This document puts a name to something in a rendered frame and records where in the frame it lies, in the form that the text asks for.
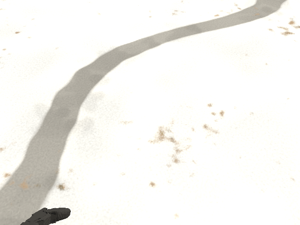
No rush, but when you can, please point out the robot left hand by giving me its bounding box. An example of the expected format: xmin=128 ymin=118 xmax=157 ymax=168
xmin=21 ymin=207 xmax=71 ymax=225

